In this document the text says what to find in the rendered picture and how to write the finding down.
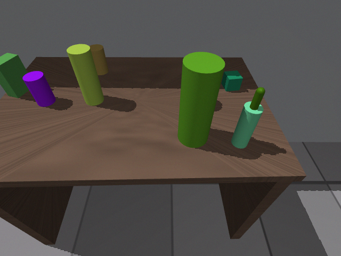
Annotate desk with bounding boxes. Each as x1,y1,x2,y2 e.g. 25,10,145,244
0,57,306,245

